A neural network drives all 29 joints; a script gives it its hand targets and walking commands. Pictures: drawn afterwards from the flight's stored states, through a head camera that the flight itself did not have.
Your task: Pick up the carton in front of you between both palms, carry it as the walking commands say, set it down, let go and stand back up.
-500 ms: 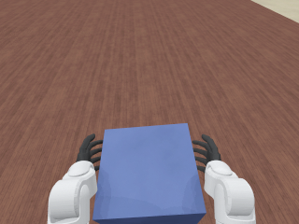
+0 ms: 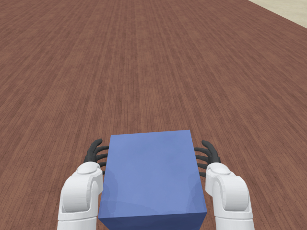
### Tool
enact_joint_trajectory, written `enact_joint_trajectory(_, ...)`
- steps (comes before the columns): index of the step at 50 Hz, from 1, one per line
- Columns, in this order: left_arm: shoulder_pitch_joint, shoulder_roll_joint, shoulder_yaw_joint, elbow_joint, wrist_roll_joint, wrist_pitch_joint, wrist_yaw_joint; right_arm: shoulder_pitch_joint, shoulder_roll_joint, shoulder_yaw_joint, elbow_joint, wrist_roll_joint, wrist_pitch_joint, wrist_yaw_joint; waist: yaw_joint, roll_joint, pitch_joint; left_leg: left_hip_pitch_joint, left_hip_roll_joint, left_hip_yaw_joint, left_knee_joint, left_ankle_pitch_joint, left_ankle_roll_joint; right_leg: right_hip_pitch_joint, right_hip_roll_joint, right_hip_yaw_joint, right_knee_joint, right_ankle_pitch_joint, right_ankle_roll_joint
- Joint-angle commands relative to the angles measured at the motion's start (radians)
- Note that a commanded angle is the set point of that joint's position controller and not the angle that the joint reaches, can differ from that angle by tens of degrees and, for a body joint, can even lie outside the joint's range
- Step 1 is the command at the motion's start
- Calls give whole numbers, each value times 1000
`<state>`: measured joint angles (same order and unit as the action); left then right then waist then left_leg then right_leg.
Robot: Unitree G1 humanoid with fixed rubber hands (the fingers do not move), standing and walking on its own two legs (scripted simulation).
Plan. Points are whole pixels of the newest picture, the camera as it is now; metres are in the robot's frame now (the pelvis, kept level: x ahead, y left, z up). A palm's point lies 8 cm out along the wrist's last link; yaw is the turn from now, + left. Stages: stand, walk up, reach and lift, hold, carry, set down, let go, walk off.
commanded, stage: carry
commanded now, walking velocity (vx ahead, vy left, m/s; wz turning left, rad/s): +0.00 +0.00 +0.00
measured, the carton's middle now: (154, 188) +0.25 -0.01 -0.02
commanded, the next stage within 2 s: none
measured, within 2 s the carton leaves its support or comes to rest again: neither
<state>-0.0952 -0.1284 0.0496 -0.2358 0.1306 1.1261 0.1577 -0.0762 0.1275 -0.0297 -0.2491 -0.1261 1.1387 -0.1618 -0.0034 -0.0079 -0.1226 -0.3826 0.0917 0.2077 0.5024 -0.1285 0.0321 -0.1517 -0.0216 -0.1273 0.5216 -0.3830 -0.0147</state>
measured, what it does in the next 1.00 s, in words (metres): stands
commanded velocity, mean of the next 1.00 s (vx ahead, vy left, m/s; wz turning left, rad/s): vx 0.00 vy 0.00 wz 0.00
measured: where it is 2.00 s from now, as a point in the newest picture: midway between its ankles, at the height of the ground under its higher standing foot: outside the picture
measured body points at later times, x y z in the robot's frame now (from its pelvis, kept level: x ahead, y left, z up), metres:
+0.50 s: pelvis -0.01 -0.01 +0.00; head -0.01 +0.00 +0.45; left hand +0.30 +0.14 +0.02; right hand +0.29 -0.16 +0.01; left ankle +0.09 +0.11 -0.73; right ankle -0.06 -0.10 -0.73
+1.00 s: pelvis +0.00 -0.02 +0.00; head -0.01 -0.02 +0.45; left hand +0.31 +0.14 +0.03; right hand +0.30 -0.17 +0.02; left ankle +0.09 +0.11 -0.73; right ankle -0.06 -0.10 -0.73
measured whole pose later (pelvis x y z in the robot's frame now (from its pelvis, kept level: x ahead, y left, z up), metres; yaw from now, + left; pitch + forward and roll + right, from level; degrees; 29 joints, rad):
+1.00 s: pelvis +0.00 -0.02 +0.00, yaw +0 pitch +2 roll +0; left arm -0.22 -0.14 0.18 0.17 0.24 0.71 0.04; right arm -0.22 0.14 -0.15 0.17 -0.24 0.75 -0.06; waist 0.00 -0.01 -0.07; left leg -0.41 0.10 0.19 0.53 -0.14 0.01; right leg -0.18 -0.01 -0.13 0.57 -0.41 -0.04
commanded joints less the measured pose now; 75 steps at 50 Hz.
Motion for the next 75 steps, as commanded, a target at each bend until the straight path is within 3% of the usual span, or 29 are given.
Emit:
enact_joint_trajectory(1, -412, -839, -527, -25, -263, -63, -218, -487, 828, 526, -65, 278, -90, 214, 4, 10, -122, 198, 80, -147, -75, 7, -8, -151, -105, 107, -132, 59, -25)
enact_joint_trajectory(4, -456, -887, -529, 38, -259, -104, -251, -534, 882, 510, -6, 278, -135, 252, 1, 40, -152, 220, 80, -135, -48, 133, -1, -146, -113, 125, -111, 171, -31)
enact_joint_trajectory(6, -438, -904, -500, 121, -238, -141, -277, -531, 886, 503, 38, 257, -170, 268, 2, -15, -159, 207, 87, -145, -39, 116, -1, -144, -104, 113, -114, 148, -26)
enact_joint_trajectory(10, -444, -940, -465, 231, -201, -214, -311, -570, 920, 464, 139, 243, -246, 309, -2, -3, -153, 208, 83, -142, -49, 50, -7, -169, -107, 128, -117, 109, -37)
enact_joint_trajectory(11, -459, -949, -451, 255, -181, -234, -322, -597, 918, 457, 144, 230, -272, 318, -3, 40, -156, 198, 85, -153, -43, 34, -5, -150, -101, 128, -116, 102, -37)
enact_joint_trajectory(12, -443, -957, -440, 291, -178, -258, -330, -593, 924, 452, 182, 227, -290, 325, 0, 6, -160, 189, 81, -144, -56, 66, -5, -154, -102, 124, -99, 119, -37)
enact_joint_trajectory(16, -480, -942, -407, 369, -144, -354, -356, -631, 914, 433, 265, 194, -386, 355, 1, -2, -197, 209, 89, -152, -30, 128, 4, -120, -95, 117, -80, 173, -36)
enact_joint_trajectory(19, -498, -923, -404, 403, -126, -422, -366, -676, 903, 423, 295, 186, -454, 369, 0, 55, -191, 209, 83, -134, -10, 178, 1, -121, -105, 123, -71, 215, -35)
enact_joint_trajectory(20, -524, -916, -382, 442, -124, -440, -369, -665, 890, 395, 359, 163, -471, 373, -1, 19, -202, 206, 82, -133, -2, 177, 6, -106, -97, 111, -69, 212, -29)
enact_joint_trajectory(21, -529, -928, -398, 424, -129, -459, -373, -689, 888, 416, 305, 169, -489, 376, 3, -9, -208, 207, 89, -141, -10, 197, 4, -115, -101, 113, -54, 235, -29)
enact_joint_trajectory(23, -544, -920, -408, 441, -125, -479, -377, -703, 897, 417, 321, 170, -512, 375, -4, 26, -240, 226, 87, -144, -12, 134, 0, -93, -109, 125, -64, 227, -32)
enact_joint_trajectory(26, -540, -931, -424, 421, -135, -487, -381, -693, 910, 464, 302, 175, -516, 373, 0, -8, -234, 218, 89, -131, 3, 174, -1, -90, -111, 117, -55, 263, -29)
enact_joint_trajectory(33, -491, -955, -477, 346, -164, -439, -372, -643, 928, 502, 248, 194, -467, 361, 1, -8, -240, 207, 93, -133, 33, 289, 9, -72, -117, 103, -22, 395, -28)
enact_joint_trajectory(41, -509, -941, -463, 361, -146, -431, -370, -630, 919, 451, 278, 177, -458, 363, 1, 31, -225, 225, 82, -130, -6, 153, -6, -89, -117, 116, -68, 253, -28)
enact_joint_trajectory(44, -524, -940, -444, 377, -143, -432, -372, -665, 916, 465, 272, 177, -455, 361, 0, -31, -210, 207, 87, -135, 6, 189, 3, -80, -117, 106, -63, 296, -24)
enact_joint_trajectory(48, -511, -955, -437, 386, -142, -428, -378, -653, 926, 449, 288, 175, -456, 365, 0, 23, -227, 208, 79, -129, 8, 201, 0, -57, -118, 95, -63, 336, -30)
enact_joint_trajectory(51, -496, -956, -445, 399, -142, -425, -377, -659, 941, 463, 294, 182, -460, 369, 0, 19, -213, 212, 80, -119, 21, 203, -5, -71, -120, 98, -55, 375, -21)
enact_joint_trajectory(53, -508, -961, -428, 400, -146, -428, -379, -658, 936, 452, 294, 169, -452, 367, 5, -32, -216, 213, 89, -125, 22, 221, -7, -74, -118, 102, -61, 376, -18)
enact_joint_trajectory(57, -507, -954, -433, 406, -138, -425, -382, -649, 931, 439, 304, 176, -453, 374, 1, 15, -215, 210, 78, -116, 12, 182, -11, -71, -124, 109, -61, 371, -21)
enact_joint_trajectory(58, -500, -963, -422, 417, -136, -425, -383, -655, 923, 429, 313, 156, -455, 374, 8, -38, -195, 180, 78, -114, 6, 177, -8, -80, -129, 106, -61, 410, -9)
enact_joint_trajectory(62, -531, -968, -450, 382, -154, -433, -381, -690, 938, 453, 276, 182, -461, 369, 8, -23, -216, 182, 67, -87, 26, 221, -16, -51, -135, 97, -38, 489, -4)
enact_joint_trajectory(64, -527, -954, -440, 388, -145, -429, -379, -643, 936, 439, 312, 171, -452, 371, 1, -23, -224, 206, 79, -103, 21, 201, -10, -65, -118, 101, -55, 411, -16)
enact_joint_trajectory(66, -520, -958, -449, 381, -150, -430, -377, -668, 955, 460, 282, 186, -455, 373, 7, -24, -211, 206, 69, -82, -21, -57, -18, -70, -129, 105, -150, 52, -28)
enact_joint_trajectory(68, -578, -961, -453, 356, -149, -433, -373, -699, 950, 455, 283, 178, -457, 375, 21, -79, -113, 127, 21, -21, 47, -257, -43, -89, -194, 233, -325, -264, -84)
enact_joint_trajectory(69, -614, -962, -466, 330, -171, -438, -370, -714, 959, 474, 270, 192, -457, 373, 17, -100, -64, 77, 2, -3, 82, -236, -48, -69, -225, 264, -351, -298, -97)
enact_joint_trajectory(70, -597, -956, -450, 363, -162, -434, -368, -724, 941, 464, 278, 198, -458, 374, 24, -88, -28, 28, 3, -8, 92, -226, -50, -41, -247, 291, -356, -270, -119)
enact_joint_trajectory(72, -564, -927, -431, 406, -134, -429, -365, -709, 921, 439, 307, 179, -460, 373, 25, -99, 12, -43, -6, -7, 51, -196, -45, 49, -255, 277, -302, 22, -134)
enact_joint_trajectory(73, -547, -931, -428, 415, -137, -430, -361, -680, 909, 437, 328, 178, -460, 373, 20, -110, -27, -27, -19, 8, 0, -189, -28, 113, -245, 226, -236, 192, -124)
enact_joint_trajectory(75, -556, -920, -429, 404, -127, -430, -358, -649, 899, 398, 350, 160, -457, 369, 12, -72, -86, 163, -29, 18, -36, -150, -16, 58, -182, 128, -147, 273, -80)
